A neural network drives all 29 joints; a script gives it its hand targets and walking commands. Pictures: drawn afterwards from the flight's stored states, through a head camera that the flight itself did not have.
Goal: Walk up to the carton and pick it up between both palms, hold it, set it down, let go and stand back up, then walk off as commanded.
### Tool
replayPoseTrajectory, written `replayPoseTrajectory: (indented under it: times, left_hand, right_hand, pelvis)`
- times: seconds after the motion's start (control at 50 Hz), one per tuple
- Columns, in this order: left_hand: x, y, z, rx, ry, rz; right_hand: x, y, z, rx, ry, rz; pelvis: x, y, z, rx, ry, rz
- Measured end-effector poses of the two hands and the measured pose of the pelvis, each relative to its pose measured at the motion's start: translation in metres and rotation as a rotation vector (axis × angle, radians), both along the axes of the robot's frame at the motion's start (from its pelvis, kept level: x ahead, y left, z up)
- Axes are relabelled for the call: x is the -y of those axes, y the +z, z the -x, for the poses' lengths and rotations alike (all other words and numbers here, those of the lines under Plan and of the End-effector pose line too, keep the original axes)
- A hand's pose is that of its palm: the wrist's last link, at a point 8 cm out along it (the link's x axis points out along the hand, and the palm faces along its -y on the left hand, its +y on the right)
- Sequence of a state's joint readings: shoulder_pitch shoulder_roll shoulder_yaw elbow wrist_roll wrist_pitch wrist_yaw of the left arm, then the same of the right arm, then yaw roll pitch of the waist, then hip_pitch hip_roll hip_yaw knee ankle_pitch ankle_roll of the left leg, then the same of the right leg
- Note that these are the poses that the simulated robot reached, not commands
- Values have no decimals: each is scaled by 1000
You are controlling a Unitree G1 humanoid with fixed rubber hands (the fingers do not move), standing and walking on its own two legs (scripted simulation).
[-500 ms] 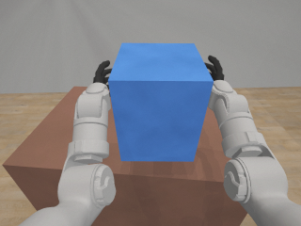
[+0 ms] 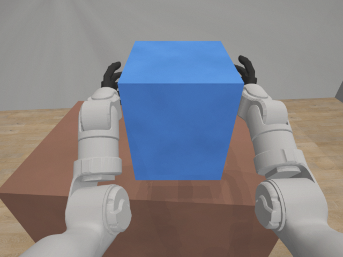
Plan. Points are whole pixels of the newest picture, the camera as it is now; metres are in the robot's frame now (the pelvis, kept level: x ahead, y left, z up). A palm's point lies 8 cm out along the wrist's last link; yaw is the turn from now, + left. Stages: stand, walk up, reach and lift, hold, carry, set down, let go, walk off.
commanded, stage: reach and lift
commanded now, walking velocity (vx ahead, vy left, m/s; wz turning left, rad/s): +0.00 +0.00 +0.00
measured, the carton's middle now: (178, 110) +0.39 -0.01 +0.23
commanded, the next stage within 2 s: hold in 0.12 s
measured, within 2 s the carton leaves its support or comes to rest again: neither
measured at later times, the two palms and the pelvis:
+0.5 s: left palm (111, 94) +0.37 +0.14 +0.28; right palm (247, 89) +0.37 -0.15 +0.28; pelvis +0.00 +0.00 +0.00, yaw +0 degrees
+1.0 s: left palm (111, 94) +0.37 +0.14 +0.28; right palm (247, 89) +0.37 -0.15 +0.28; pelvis +0.00 +0.00 +0.00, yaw +0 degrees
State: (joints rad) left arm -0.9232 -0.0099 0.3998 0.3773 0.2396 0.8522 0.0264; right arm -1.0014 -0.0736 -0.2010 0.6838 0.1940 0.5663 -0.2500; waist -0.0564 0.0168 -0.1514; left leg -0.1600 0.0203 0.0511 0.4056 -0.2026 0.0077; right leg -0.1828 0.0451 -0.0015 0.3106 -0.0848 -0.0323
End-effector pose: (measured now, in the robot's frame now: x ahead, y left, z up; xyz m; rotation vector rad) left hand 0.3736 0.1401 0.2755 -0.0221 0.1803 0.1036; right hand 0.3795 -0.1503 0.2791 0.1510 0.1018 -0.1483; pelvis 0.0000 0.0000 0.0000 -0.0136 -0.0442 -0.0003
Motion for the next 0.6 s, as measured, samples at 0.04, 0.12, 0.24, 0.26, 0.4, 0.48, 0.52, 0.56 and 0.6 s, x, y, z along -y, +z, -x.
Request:
replayPoseTrajectory:
  times: [0.04, 0.12, 0.24, 0.26, 0.4, 0.48, 0.52, 0.56, 0.6]
  left_hand:
    - [0, 3, 2, 9, 0, 2]
    - [0, 5, 4, 16, -1, 2]
    - [1, 5, 4, 11, -6, 2]
    - [2, 5, 4, 11, -7, 2]
    - [2, 5, 3, 11, -10, 3]
    - [2, 5, 3, 11, -10, 2]
    - [2, 5, 3, 11, -10, 2]
    - [2, 5, 3, 11, -10, 2]
    - [2, 5, 3, 10, -10, 2]
  right_hand:
    - [0, 3, 2, 9, 0, 2]
    - [0, 6, 4, 15, 0, 3]
    - [1, 6, 5, 10, -3, 4]
    - [2, 6, 5, 10, -5, 4]
    - [3, 5, 5, 9, -7, 4]
    - [3, 6, 5, 10, -7, 4]
    - [3, 6, 5, 10, -7, 4]
    - [3, 6, 5, 10, -7, 4]
    - [3, 5, 6, 9, -7, 4]
  pelvis:
    - [0, 0, 0, 2, 0, 0]
    - [0, 0, 1, 4, 0, 0]
    - [0, 0, 2, 5, 0, 0]
    - [0, 0, 2, 4, 0, 0]
    - [0, 0, 1, 4, 0, 0]
    - [0, 0, 1, 4, 0, 0]
    - [0, 0, 1, 4, 0, 0]
    - [0, 0, 2, 4, 0, 0]
    - [0, 0, 2, 5, 1, 0]
